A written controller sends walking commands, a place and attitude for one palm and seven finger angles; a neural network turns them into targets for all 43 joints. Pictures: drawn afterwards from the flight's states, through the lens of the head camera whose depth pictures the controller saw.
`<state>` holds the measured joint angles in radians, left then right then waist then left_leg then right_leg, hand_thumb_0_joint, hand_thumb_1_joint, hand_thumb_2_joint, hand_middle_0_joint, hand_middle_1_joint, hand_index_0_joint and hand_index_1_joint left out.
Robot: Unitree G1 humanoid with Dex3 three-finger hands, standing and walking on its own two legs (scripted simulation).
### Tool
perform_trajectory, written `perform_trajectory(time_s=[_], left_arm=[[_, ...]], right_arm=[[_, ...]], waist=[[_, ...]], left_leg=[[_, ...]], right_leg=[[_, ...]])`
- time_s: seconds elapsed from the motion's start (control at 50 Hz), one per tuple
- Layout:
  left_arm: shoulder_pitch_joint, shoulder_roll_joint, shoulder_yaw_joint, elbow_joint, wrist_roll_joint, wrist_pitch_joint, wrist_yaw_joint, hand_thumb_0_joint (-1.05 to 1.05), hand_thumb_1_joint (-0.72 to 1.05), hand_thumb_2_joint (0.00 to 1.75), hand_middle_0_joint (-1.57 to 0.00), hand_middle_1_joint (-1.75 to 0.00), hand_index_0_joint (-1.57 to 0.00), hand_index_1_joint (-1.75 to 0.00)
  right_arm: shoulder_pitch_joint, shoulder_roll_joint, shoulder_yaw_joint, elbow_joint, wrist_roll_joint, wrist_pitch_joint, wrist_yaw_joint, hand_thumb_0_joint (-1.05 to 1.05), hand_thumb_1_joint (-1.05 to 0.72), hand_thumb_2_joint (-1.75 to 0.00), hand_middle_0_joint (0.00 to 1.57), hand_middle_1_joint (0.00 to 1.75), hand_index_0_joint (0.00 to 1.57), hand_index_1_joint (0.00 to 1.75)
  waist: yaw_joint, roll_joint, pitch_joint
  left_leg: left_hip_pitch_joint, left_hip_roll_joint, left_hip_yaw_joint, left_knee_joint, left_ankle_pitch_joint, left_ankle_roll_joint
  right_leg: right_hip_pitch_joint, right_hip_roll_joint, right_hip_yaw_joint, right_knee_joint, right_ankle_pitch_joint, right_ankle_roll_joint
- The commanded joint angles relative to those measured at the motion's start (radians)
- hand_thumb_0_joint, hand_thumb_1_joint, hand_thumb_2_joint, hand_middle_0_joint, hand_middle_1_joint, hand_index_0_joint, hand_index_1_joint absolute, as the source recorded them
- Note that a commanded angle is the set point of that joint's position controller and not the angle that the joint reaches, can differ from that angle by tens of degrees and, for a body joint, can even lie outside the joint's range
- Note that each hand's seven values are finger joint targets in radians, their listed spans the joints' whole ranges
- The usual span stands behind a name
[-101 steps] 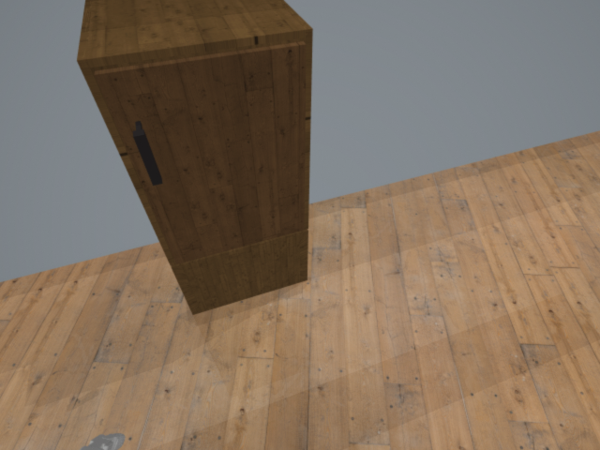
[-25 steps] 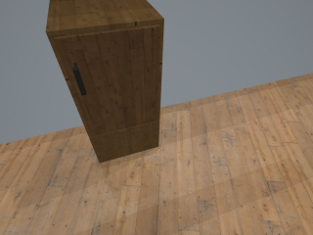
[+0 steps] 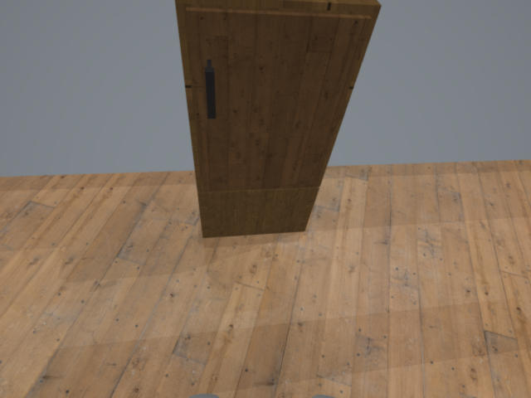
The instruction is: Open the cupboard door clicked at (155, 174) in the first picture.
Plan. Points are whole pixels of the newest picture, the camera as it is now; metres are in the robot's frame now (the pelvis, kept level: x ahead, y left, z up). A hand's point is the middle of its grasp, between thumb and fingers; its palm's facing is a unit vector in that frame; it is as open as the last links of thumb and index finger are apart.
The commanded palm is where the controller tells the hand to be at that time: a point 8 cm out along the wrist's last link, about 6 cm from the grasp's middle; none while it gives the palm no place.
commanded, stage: turn to face it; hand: left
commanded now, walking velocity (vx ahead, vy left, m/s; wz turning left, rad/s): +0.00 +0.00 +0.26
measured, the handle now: (210, 89) +0.77 +0.17 +0.01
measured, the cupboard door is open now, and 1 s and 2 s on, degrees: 0 0 0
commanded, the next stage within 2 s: take the last steps up to it in 0.22 s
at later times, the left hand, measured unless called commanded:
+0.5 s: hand out of the picture +0.01 +0.16 -0.15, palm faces +0.11 -0.96 -0.24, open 7.4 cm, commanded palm none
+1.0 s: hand out of the picture -0.05 +0.06 -0.15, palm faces +0.26 -0.96 -0.09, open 7.4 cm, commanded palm none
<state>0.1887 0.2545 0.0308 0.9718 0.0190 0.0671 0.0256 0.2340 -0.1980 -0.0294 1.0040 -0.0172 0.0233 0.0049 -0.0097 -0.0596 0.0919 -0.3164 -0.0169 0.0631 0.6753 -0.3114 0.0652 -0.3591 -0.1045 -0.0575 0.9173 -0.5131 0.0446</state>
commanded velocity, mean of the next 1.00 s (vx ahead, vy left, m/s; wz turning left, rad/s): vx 0.20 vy -0.08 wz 0.06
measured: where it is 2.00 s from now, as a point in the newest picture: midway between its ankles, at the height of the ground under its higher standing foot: outside the picture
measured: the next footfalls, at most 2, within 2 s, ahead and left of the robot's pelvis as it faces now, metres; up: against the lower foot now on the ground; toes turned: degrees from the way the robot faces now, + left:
right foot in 0.50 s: +0.02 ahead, -0.13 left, +0.00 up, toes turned +3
left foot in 1.00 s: +0.21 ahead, +0.08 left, +0.00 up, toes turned +15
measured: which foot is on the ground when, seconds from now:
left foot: down 0.00-0.50, up 0.52-0.98, down 1.00-1.00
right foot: up 0.00-0.48, down 0.50-1.00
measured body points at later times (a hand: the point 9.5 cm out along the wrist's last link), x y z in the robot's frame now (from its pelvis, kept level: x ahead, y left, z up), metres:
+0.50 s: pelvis +0.00 -0.03 +0.02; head -0.02 -0.04 +0.47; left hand +0.01 +0.21 -0.13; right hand +0.04 -0.26 -0.14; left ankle +0.03 +0.08 -0.72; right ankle -0.02 -0.13 -0.72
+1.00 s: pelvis +0.12 -0.03 +0.00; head +0.15 -0.01 +0.45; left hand -0.06 +0.11 -0.14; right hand +0.23 -0.23 -0.15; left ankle +0.17 +0.07 -0.72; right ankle -0.02 -0.13 -0.72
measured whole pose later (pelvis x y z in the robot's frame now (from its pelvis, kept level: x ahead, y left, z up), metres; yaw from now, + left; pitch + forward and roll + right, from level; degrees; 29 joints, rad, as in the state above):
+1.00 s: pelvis +0.12 -0.03 +0.00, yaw +7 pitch +1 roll -1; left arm 0.57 0.05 0.01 1.21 0.03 -0.05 0.02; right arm 0.15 -0.13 -0.05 1.07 -0.02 -0.03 -0.01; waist 0.05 -0.02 0.04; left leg -0.39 0.05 0.14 0.62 -0.25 0.04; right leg 0.03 0.04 -0.07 0.45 -0.46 -0.05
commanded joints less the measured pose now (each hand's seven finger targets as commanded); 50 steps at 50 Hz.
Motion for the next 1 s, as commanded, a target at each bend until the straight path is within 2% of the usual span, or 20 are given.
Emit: perform_trajectory(time_s=[0.0, 0.08, 0.18, 0.3, 0.36, 0.42, 0.44, 0.46, 0.48, 0.5, 0.52, 0.56, 0.6, 0.66, 0.76, 0.86, 0.9, 0.94, 0.96, 0.98], left_arm=[[-0.023, 0.095, 0.046, -0.066, 0.006, -0.018, -0.001, 0.0, 0.9, 0.9, -0.2, -0.3, -0.2, -0.3], [0.041, 0.061, 0.041, -0.027, 0.002, -0.026, -0.006, 0.0, 0.9, 0.9, -0.2, -0.3, -0.2, -0.3], [0.019, 0.042, 0.04, -0.028, 0.001, -0.027, -0.002, 0.0, 0.9, 0.9, -0.2, -0.3, -0.2, -0.3], [0.023, 0.024, 0.033, -0.022, -0.001, -0.023, 0.002, 0.0, 0.9, 0.9, -0.2, -0.3, -0.2, -0.3], [0.082, -0.008, 0.015, 0.008, 0.005, -0.036, -0.003, 0.0, 0.9, 0.9, -0.2, -0.3, -0.2, -0.3], [0.207, -0.026, 0.013, 0.061, 0.006, -0.048, -0.011, 0.0, 0.9, 0.9, -0.2, -0.3, -0.2, -0.3], [0.269, -0.019, 0.016, 0.084, 0.01, -0.052, -0.013, 0.0, 0.9, 0.9, -0.2, -0.3, -0.2, -0.3], [0.308, 0.021, 0.025, 0.095, 0.019, -0.064, -0.009, 0.0, 0.9, 0.9, -0.2, -0.3, -0.2, -0.3], [0.333, 0.09, 0.039, 0.091, 0.03, -0.07, 0.001, 0.0, 0.9, 0.9, -0.2, -0.3, -0.2, -0.3], [0.307, 0.1, 0.033, 0.065, 0.01, -0.072, 0.007, 0.0, 0.9, 0.9, -0.2, -0.3, -0.2, -0.3], [0.249, 0.084, 0.035, 0.051, 0.008, -0.082, 0.007, 0.0, 0.9, 0.9, -0.2, -0.3, -0.2, -0.3], [0.221, 0.021, 0.023, 0.065, 0.002, -0.106, 0.004, 0.0, 0.9, 0.9, -0.2, -0.3, -0.2, -0.3], [0.233, -0.022, 0.012, 0.07, 0.001, -0.122, 0.0, 0.0, 0.9, 0.9, -0.2, -0.3, -0.2, -0.3], [0.304, -0.043, 0.006, 0.102, 0.0, -0.135, 0.001, 0.0, 0.9, 0.9, -0.2, -0.3, -0.2, -0.3], [0.418, -0.06, 0.007, 0.161, 0.012, -0.143, 0.008, 0.0, 0.9, 0.9, -0.2, -0.3, -0.2, -0.3], [0.491, -0.063, 0.008, 0.215, 0.018, -0.134, 0.012, 0.0, 0.9, 0.9, -0.2, -0.3, -0.2, -0.3], [0.46, -0.054, 0.01, 0.217, 0.016, -0.133, 0.013, 0.0, 0.9, 0.9, -0.2, -0.3, -0.2, -0.3], [0.416, -0.041, 0.013, 0.213, 0.004, -0.134, 0.008, 0.0, 0.9, 0.9, -0.2, -0.3, -0.2, -0.3], [0.407, -0.049, 0.015, 0.209, -0.002, -0.133, 0.004, 0.0, 0.9, 0.9, -0.2, -0.3, -0.2, -0.3], [0.426, -0.091, 0.013, 0.186, -0.012, -0.132, -0.004, 0.0, 0.9, 0.9, -0.2, -0.3, -0.2, -0.3]], right_arm=[[0.014, -0.207, -0.044, -0.075, -0.008, -0.02, -0.032, 0.0, -0.9, -0.9, 0.2, 0.3, 0.2, 0.3], [0.049, -0.172, -0.043, -0.059, 0.003, -0.035, -0.041, 0.0, -0.9, -0.9, 0.2, 0.3, 0.2, 0.3], [0.097, -0.15, -0.048, -0.035, 0.002, -0.031, -0.044, 0.0, -0.9, -0.9, 0.2, 0.3, 0.2, 0.3], [0.077, -0.149, -0.051, -0.029, -0.004, -0.018, -0.04, 0.0, -0.9, -0.9, 0.2, 0.3, 0.2, 0.3], [0.088, -0.141, -0.051, -0.011, -0.012, -0.024, -0.038, 0.0, -0.9, -0.9, 0.2, 0.3, 0.2, 0.3], [0.048, -0.141, -0.055, -0.001, -0.014, -0.02, -0.036, 0.0, -0.9, -0.9, 0.2, 0.3, 0.2, 0.3], [0.04, -0.128, -0.055, 0.003, -0.012, -0.018, -0.034, 0.0, -0.9, -0.9, 0.2, 0.3, 0.2, 0.3], [0.049, -0.088, -0.05, 0.006, -0.005, -0.019, -0.03, 0.0, -0.9, -0.9, 0.2, 0.3, 0.2, 0.3], [0.045, -0.014, -0.032, -0.019, 0.005, -0.023, -0.028, 0.0, -0.9, -0.9, 0.2, 0.3, 0.2, 0.3], [-0.022, -0.057, -0.039, -0.048, -0.011, -0.023, -0.02, 0.0, -0.9, -0.9, 0.2, 0.3, 0.2, 0.3], [-0.009, -0.071, -0.047, -0.046, -0.015, -0.023, -0.007, 0.0, -0.9, -0.9, 0.2, 0.3, 0.2, 0.3], [0.017, -0.067, -0.055, -0.006, -0.016, -0.016, 0.002, 0.0, -0.9, -0.9, 0.2, 0.3, 0.2, 0.3], [0.055, -0.041, -0.056, 0.011, -0.018, -0.015, 0.006, 0.0, -0.9, -0.9, 0.2, 0.3, 0.2, 0.3], [0.032, -0.023, -0.059, 0.01, -0.016, -0.017, 0.006, 0.0, -0.9, -0.9, 0.2, 0.3, 0.2, 0.3], [-0.079, -0.005, -0.051, -0.02, -0.016, -0.036, 0.0, 0.0, -0.9, -0.9, 0.2, 0.3, 0.2, 0.3], [-0.186, 0.033, -0.031, -0.035, -0.01, -0.057, -0.002, 0.0, -0.9, -0.9, 0.2, 0.3, 0.2, 0.3], [-0.143, 0.038, -0.027, -0.02, -0.007, -0.068, -0.008, 0.0, -0.9, -0.9, 0.2, 0.3, 0.2, 0.3], [0.042, 0.021, -0.03, 0.047, -0.007, -0.08, -0.03, 0.0, -0.9, -0.9, 0.2, 0.3, 0.2, 0.3], [0.186, -0.031, -0.043, 0.088, -0.008, -0.084, -0.041, 0.0, -0.9, -0.9, 0.2, 0.3, 0.2, 0.3], [0.311, -0.141, -0.069, 0.114, -0.018, -0.09, -0.054, 0.0, -0.9, -0.9, 0.2, 0.3, 0.2, 0.3]], waist=[[-0.003, 0.192, -0.04], [0.002, 0.139, -0.127], [-0.023, 0.166, -0.133], [-0.024, 0.192, -0.089], [-0.021, 0.188, -0.115], [0.031, 0.167, -0.066], [0.053, 0.111, -0.043], [0.066, -0.003, -0.022], [0.072, -0.273, 0.023], [0.073, -0.217, 0.123], [0.029, -0.14, 0.112], [-0.004, -0.078, 0.141], [-0.021, -0.017, 0.127], [-0.005, -0.004, 0.106], [0.041, -0.034, 0.068], [0.08, -0.055, 0.054], [0.046, -0.058, 0.024], [-0.039, -0.051, -0.068], [-0.098, -0.009, -0.156], [-0.127, 0.17, -0.271]], left_leg=[[0.034, 0.287, -0.426, -0.465, 0.046, 0.065], [0.188, 0.231, -0.311, -0.419, 0.281, 0.069], [0.261, 0.237, -0.338, -0.411, 0.335, 0.093], [0.165, 0.238, -0.385, -0.444, 0.169, 0.111], [0.118, 0.234, -0.419, -0.486, -0.123, 0.101], [-0.069, 0.201, -0.37, -0.493, -0.318, 0.06], [-0.146, 0.158, -0.321, -0.44, -0.346, 0.032], [-0.248, 0.087, -0.248, -0.275, -0.324, -0.005], [-0.406, -0.038, -0.09, 0.026, -0.26, -0.052], [-0.411, 0.004, -0.075, 0.184, -0.209, -0.045], [-0.383, 0.026, -0.081, 0.273, -0.136, -0.045], [-0.349, 0.061, -0.076, 0.38, -0.017, -0.051], [-0.319, 0.079, -0.052, 0.44, 0.069, -0.068], [-0.346, 0.1, -0.042, 0.453, 0.132, -0.082], [-0.43, 0.127, -0.014, 0.332, 0.07, -0.079], [-0.359, 0.096, 0.06, 0.134, -0.02, -0.056], [-0.218, 0.066, 0.091, 0.01, -0.032, -0.037], [0.069, -0.003, 0.143, -0.142, 0.103, -0.015], [0.327, 0.076, 0.055, -0.187, 0.216, 0.007], [0.58, 0.356, -0.292, -0.203, 0.359, 0.109]], right_leg=[[-0.178, -0.002, 0.097, 0.243, 0.096, 0.002], [-0.18, 0.014, 0.071, 0.201, 0.17, 0.023], [-0.173, 0.028, 0.063, 0.085, 0.134, 0.035], [-0.077, 0.047, 0.052, -0.071, 0.081, 0.018], [0.032, 0.072, 0.043, -0.19, 0.065, -0.007], [0.252, 0.105, 0.0, -0.388, 0.131, -0.03], [0.346, 0.108, -0.009, -0.488, 0.166, -0.036], [0.412, 0.032, 0.105, -0.617, 0.066, -0.059], [0.402, -0.187, 0.451, -0.792, -0.225, -0.149], [0.211, -0.27, 0.523, -0.886, -0.342, -0.191], [0.152, -0.25, 0.489, -0.899, -0.31, -0.203], [0.107, -0.167, 0.369, -0.874, -0.166, -0.167], [0.098, -0.117, 0.25, -0.837, 0.009, -0.17], [0.154, -0.095, 0.198, -0.825, 0.143, -0.175], [0.343, -0.12, 0.226, -0.753, 0.4, -0.223], [0.426, -0.118, 0.194, -0.658, 0.75, -0.233], [0.398, -0.103, 0.154, -0.578, 0.932, -0.222], [0.339, -0.033, 0.083, -0.369, 1.138, -0.177], [0.192, -0.015, 0.07, -0.195, 0.969, -0.143], [-0.071, 0.085, 0.004, 0.07, 0.511, -0.087]])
